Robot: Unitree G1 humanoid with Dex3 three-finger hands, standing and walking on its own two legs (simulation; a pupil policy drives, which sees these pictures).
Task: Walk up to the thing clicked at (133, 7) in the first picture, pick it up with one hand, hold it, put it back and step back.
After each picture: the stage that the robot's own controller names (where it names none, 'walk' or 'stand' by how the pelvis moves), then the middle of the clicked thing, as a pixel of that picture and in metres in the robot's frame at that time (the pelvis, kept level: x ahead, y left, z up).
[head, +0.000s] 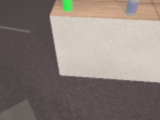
stand; out of the picture +1.00 -0.31 +0.03
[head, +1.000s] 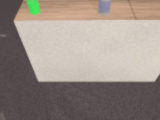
rise first; out of the picture +0.92 -0.09 +0.06
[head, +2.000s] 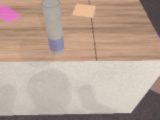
walk; (54, 29) +0.58 +0.18 +0.05
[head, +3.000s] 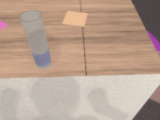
stand; (38, 43) +0.50 +0.19 +0.06
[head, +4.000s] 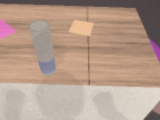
stand; (44, 51) +0.49 +0.18 +0.04
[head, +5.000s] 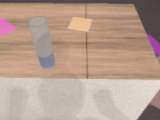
stand; (43, 46) +0.52 +0.19 +0.03
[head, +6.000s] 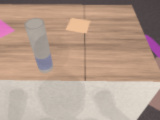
stand; (40, 48) +0.51 +0.20 +0.03
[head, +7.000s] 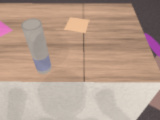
stand; (38, 49) +0.50 +0.20 +0.03
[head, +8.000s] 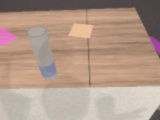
rise first; (44, 56) +0.48 +0.21 +0.03
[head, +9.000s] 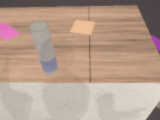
go down; (45, 50) +0.50 +0.21 +0.03
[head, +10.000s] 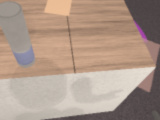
go down; (19, 40) +0.48 +0.19 +0.05
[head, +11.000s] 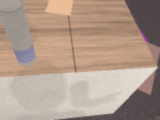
go down; (19, 37) +0.49 +0.20 +0.07
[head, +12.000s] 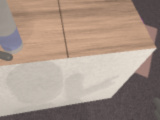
close in; (0, 21) +0.50 +0.21 +0.11
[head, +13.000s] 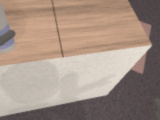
lift; out of the picture +0.51 +0.21 +0.11
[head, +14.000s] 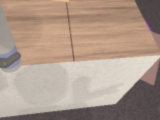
lift; out of the picture +0.44 +0.23 +0.10
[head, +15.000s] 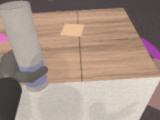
lift; (27, 51) +0.34 +0.16 +0.21
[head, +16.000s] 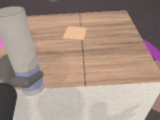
hold; (23, 56) +0.33 +0.18 +0.20
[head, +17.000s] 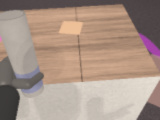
crouch; (23, 58) +0.34 +0.18 +0.17
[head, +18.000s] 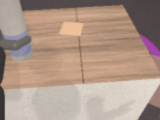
crouch; (11, 21) +0.43 +0.21 +0.24
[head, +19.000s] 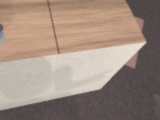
lower; out of the picture +0.52 +0.23 +0.11
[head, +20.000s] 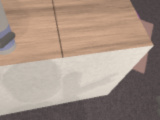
lower; out of the picture +0.51 +0.21 +0.11
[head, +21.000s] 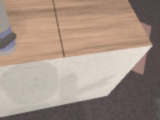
lower; out of the picture +0.51 +0.21 +0.11
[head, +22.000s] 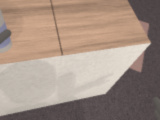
lower; out of the picture +0.51 +0.22 +0.12
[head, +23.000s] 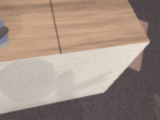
rest; out of the picture +0.52 +0.22 +0.12
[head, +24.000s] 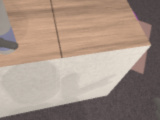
withdraw; out of the picture +0.51 +0.20 +0.11
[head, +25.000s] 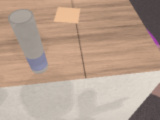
sink last; (32, 46) +0.46 +0.18 +0.08
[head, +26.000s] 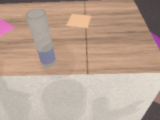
stand; (43, 41) +0.52 +0.20 +0.08
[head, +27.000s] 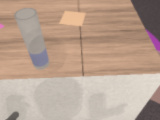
stand; (34, 42) +0.50 +0.20 +0.08
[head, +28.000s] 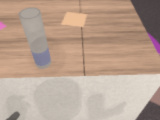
stand; (37, 41) +0.50 +0.20 +0.08
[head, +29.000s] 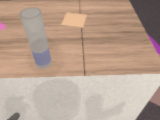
stand; (38, 41) +0.51 +0.19 +0.08
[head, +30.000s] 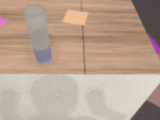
stand; (40, 38) +0.51 +0.19 +0.07
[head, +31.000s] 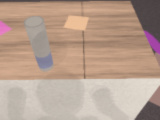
walk; (41, 46) +0.51 +0.20 +0.03
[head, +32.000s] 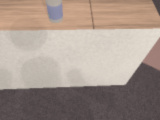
walk; out of the picture +0.70 +0.16 +0.06
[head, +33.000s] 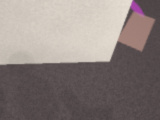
walk; out of the picture +1.01 +0.25 +0.05
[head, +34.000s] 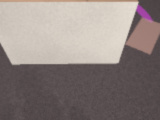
stand; out of the picture +1.11 +0.19 +0.05
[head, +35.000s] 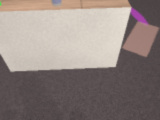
stand; out of the picture +1.11 +0.21 +0.03
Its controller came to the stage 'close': yes
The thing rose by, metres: 0.21
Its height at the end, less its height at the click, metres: +0.00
